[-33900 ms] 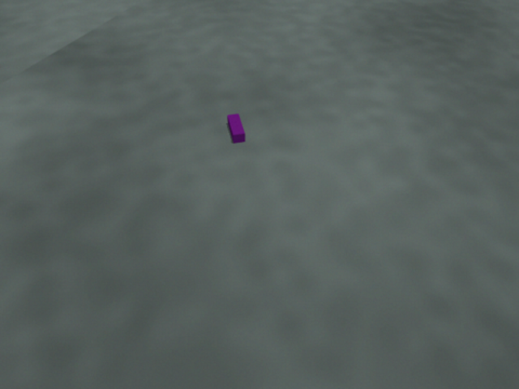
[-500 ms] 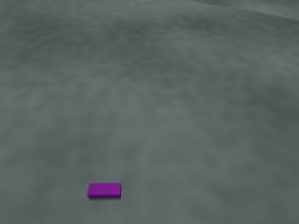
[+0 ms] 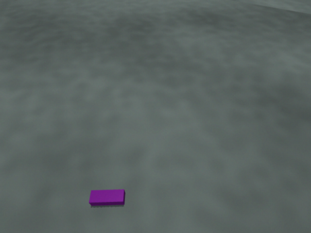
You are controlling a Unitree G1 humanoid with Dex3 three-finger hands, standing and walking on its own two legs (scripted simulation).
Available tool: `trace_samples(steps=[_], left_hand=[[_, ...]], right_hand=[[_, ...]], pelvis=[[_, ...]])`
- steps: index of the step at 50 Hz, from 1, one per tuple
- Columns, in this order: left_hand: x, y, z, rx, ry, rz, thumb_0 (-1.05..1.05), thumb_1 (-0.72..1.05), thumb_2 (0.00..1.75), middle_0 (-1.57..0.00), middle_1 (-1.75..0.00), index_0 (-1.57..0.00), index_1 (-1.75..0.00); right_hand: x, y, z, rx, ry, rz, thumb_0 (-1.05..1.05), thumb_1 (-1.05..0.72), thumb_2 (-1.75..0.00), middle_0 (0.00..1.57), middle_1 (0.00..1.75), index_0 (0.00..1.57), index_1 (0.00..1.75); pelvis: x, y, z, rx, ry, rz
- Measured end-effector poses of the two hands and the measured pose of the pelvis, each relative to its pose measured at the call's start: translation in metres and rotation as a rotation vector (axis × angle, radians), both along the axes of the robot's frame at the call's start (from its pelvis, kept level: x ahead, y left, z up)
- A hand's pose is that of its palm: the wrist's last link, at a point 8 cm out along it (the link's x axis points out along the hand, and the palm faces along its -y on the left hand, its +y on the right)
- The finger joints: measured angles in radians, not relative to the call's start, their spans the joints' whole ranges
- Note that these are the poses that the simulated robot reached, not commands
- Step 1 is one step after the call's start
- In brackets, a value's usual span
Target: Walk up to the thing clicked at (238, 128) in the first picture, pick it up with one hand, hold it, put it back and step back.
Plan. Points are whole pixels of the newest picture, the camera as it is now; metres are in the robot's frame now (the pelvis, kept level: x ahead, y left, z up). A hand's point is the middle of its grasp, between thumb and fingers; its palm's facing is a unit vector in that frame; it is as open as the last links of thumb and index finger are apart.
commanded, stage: stand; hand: left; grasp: from above
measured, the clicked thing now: (107, 197) +0.44 +0.29 -0.75
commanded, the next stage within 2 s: step back in 1.02 s
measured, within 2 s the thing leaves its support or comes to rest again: neither
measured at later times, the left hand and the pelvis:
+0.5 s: hand out of the picture +0.08 +0.24 -0.16, palm faces +0.01 -0.94 -0.33, open 7.4 cm; pelvis +0.01 +0.00 +0.00, yaw +0 degrees
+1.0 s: hand out of the picture +0.08 +0.24 -0.16, palm faces -0.01 -0.94 -0.33, open 7.4 cm; pelvis +0.01 -0.01 +0.00, yaw +0 degrees
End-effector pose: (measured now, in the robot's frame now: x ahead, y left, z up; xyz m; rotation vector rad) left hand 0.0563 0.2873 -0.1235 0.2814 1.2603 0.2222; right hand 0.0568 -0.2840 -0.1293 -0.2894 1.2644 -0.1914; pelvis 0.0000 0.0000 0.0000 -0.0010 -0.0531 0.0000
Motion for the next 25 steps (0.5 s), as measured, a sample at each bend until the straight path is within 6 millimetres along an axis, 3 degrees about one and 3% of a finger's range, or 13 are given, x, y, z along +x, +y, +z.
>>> trace_samples(steps=[15, 25], left_hand=[[0.016, -0.001, 0.003, 0.001, -0.021, -0.01, 0.0, 0.9, 0.9, -0.21, -0.3, -0.2, -0.3], [0.016, 0.0, 0.004, 0.003, -0.023, -0.013, 0.0, 0.9, 0.9, -0.21, -0.3, -0.2, -0.3]], right_hand=[[0.017, -0.007, 0.005, -0.015, -0.027, 0.003, 0.01, -0.9, -0.9, 0.2, 0.3, 0.21, 0.3], [0.016, -0.009, 0.005, -0.014, -0.026, 0.002, 0.01, -0.9, -0.9, 0.2, 0.3, 0.21, 0.3]], pelvis=[[0.006, -0.001, 0.001, 0.0, 0.005, -0.003], [0.006, -0.003, 0.001, 0.002, 0.006, -0.003]])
